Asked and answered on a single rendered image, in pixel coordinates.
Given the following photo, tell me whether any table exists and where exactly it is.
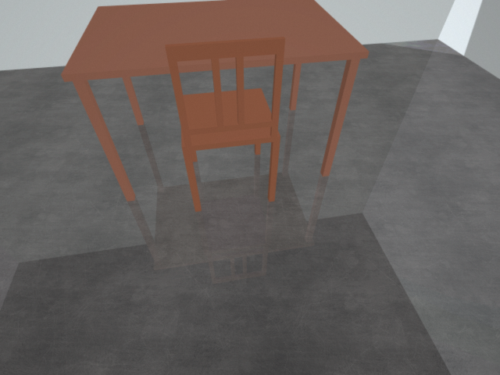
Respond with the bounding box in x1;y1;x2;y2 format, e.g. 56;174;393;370
61;0;369;202

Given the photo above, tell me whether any chair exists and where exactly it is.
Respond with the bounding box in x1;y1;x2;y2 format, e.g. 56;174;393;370
165;37;285;212

